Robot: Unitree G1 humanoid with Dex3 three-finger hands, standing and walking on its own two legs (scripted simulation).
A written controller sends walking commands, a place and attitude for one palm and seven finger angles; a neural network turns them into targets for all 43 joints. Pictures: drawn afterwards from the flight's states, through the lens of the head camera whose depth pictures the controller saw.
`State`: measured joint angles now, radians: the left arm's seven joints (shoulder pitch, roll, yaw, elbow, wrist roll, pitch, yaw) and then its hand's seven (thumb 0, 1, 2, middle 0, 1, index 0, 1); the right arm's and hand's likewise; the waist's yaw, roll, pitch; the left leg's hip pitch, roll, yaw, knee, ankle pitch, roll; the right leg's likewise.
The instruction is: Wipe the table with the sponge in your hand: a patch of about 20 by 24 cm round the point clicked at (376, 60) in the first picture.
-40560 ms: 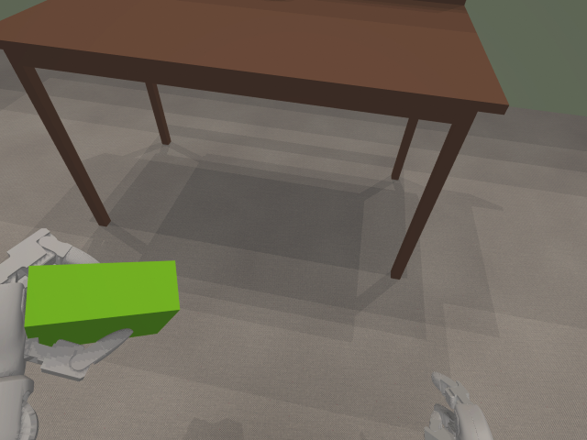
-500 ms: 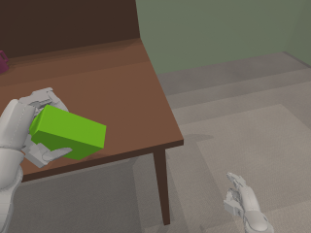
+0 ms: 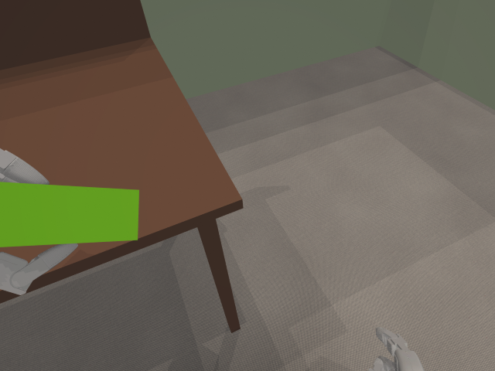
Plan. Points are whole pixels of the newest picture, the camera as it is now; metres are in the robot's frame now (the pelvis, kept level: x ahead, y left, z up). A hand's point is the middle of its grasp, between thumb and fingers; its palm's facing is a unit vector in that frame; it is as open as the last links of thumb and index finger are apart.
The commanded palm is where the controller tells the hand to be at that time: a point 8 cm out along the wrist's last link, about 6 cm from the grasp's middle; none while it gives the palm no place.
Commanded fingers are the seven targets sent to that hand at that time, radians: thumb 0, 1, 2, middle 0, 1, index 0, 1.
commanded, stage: step back with the hand held close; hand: left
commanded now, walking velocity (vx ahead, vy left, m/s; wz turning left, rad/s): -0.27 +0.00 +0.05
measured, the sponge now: (82, 216) +0.25 +0.18 +0.22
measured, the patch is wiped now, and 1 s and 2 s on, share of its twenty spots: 1.00 1.00 1.00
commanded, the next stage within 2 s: stop stepping back and stand still in 0.44 s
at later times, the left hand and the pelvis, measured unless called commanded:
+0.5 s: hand out of the picture +0.02 +0.31 +0.28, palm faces +0.63 -0.75 -0.21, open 9.7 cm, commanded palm -0.04 +0.34 +0.29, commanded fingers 0.00 0.10 1.30 -1.20 -1.60 -1.20 -1.60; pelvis -0.17 +0.04 -0.01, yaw +7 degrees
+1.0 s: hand out of the picture -0.05 +0.29 +0.27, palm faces +0.57 -0.77 -0.28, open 9.7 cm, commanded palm -0.12 +0.32 +0.29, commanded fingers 0.00 0.10 1.30 -1.20 -1.60 -1.20 -1.60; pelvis -0.28 +0.03 +0.00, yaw +1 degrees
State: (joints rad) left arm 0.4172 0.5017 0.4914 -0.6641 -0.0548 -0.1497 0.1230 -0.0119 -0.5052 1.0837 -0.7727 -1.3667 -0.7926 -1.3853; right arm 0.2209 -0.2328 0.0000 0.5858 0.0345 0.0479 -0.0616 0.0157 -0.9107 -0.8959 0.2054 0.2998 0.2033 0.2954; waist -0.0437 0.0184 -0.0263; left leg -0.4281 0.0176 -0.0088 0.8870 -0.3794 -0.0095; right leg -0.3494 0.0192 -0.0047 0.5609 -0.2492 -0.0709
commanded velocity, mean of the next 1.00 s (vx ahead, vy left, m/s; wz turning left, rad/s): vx -0.05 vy -0.01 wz -0.02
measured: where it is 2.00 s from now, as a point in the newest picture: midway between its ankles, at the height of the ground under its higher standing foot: outside the picture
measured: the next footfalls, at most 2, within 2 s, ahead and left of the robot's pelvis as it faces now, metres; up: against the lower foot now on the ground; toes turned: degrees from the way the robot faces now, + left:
left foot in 0.10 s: -0.02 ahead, +0.19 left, +0.00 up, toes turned +5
right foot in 0.64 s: -0.23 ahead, -0.04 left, +0.00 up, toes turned -4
